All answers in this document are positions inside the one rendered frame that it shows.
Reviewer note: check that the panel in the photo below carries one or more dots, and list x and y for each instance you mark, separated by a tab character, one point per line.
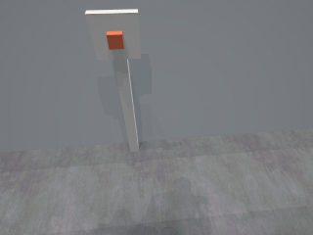
127	21

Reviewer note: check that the button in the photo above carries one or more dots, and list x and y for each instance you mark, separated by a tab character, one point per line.
115	40

